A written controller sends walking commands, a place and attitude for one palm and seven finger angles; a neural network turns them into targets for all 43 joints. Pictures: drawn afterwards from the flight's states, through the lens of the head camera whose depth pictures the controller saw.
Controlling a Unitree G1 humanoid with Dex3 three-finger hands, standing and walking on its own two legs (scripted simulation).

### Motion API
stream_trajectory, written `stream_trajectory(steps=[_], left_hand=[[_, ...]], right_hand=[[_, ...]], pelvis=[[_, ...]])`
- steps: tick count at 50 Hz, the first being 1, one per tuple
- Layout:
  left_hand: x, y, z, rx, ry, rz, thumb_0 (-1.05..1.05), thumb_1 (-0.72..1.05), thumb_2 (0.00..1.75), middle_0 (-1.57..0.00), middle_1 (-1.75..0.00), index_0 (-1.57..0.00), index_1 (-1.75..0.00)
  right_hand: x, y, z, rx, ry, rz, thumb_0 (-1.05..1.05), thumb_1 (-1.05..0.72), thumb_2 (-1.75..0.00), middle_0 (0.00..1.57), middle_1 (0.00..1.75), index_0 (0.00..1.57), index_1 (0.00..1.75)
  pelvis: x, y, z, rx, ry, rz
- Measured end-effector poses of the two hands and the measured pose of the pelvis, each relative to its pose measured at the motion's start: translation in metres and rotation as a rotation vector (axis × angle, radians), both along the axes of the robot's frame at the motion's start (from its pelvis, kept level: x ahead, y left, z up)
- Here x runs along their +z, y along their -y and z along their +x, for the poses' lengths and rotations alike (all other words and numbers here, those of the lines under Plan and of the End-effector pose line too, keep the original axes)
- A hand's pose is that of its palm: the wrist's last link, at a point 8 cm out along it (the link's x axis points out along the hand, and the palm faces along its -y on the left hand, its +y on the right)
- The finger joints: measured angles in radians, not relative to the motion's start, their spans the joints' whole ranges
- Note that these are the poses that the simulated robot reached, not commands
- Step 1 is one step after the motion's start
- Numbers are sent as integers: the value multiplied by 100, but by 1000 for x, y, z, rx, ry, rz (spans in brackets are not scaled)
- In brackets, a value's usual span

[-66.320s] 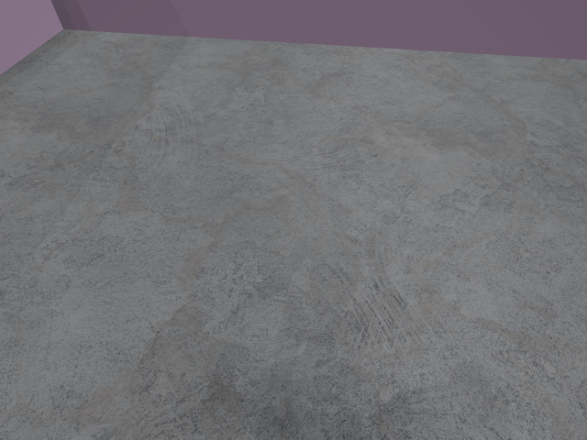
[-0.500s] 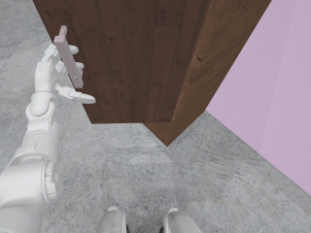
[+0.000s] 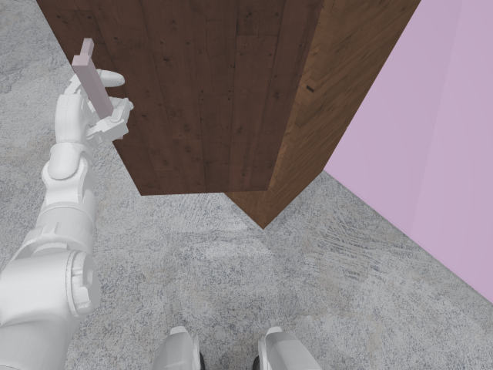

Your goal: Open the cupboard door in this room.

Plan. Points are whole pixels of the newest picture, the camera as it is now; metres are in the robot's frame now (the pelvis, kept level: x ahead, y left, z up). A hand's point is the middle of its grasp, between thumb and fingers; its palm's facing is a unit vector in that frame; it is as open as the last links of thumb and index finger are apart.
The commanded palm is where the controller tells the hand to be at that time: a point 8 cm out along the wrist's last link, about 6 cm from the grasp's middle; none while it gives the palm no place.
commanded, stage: close the thumb around the handle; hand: left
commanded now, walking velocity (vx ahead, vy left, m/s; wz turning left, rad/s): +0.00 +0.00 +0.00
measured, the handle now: (103, 93) +0.55 +0.19 +0.08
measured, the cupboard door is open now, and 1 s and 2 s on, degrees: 49 83 94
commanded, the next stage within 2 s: pull the door open along its arc in 0.12 s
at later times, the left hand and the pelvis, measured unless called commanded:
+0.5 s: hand (119, 132) +0.47 +0.16 +0.07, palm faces +0.00 -1.00 -0.01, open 5.5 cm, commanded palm +0.42 +0.21 +0.07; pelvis +0.01 +0.00 +0.01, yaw +0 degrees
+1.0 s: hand (170, 220) +0.32 +0.08 +0.08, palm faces +0.35 -0.94 +0.03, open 6.1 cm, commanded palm +0.26 +0.15 +0.07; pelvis +0.02 -0.02 +0.02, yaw +2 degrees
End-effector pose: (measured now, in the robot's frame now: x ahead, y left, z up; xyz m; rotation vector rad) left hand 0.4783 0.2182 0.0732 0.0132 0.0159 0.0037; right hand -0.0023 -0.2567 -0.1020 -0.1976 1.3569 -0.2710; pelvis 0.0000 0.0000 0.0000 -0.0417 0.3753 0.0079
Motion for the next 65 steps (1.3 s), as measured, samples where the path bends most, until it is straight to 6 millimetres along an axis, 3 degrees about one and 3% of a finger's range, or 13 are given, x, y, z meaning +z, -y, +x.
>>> stream_trajectory(steps=[5,17,23,28,33,41,48,54,65], left_hand=[[1,0,-1,2,0,-1,1,78,84,-39,-134,-38,-134],[1,1,-4,7,2,-2,1,78,82,-37,-135,-36,-135],[0,2,-17,-1,11,-2,1,78,80,-37,-135,-36,-135],[0,6,-44,-14,20,-6,1,77,77,-37,-135,-35,-135],[0,16,-85,-28,28,-25,1,74,74,-36,-135,-35,-135],[0,56,-153,190,41,-67,2,70,72,-37,-134,-36,-132],[2,87,-188,328,30,-43,2,68,72,-38,-132,-36,-132],[5,105,-205,387,6,-26,2,68,73,-36,-130,-36,-133],[7,139,-237,343,-28,-23,3,69,72,-31,-132,-35,-134]], right_hand=[[0,1,0,-2,-4,2,1,-90,-90,20,30,21,30],[2,8,12,4,22,-6,1,-90,-90,20,30,21,30],[5,7,24,-1,54,9,1,-90,-90,20,30,21,30],[11,3,45,4,112,35,1,-90,-90,20,30,21,30],[20,-1,79,33,213,58,1,-90,-90,20,30,21,30],[31,-15,151,168,406,100,1,-90,-90,19,30,20,30],[37,-27,194,258,514,138,1,-90,-90,19,30,20,30],[39,-24,199,283,535,151,1,-90,-90,20,30,21,30],[34,7,177,263,505,126,1,-90,-90,20,30,21,30]], pelvis=[[1,2,1,2,4,1],[2,4,4,-1,6,5],[7,4,9,-10,18,11],[15,3,16,-17,42,19],[22,3,23,-23,73,27],[24,8,25,-16,115,42],[20,20,21,10,150,53],[22,33,20,30,175,63],[26,49,22,44,190,79]])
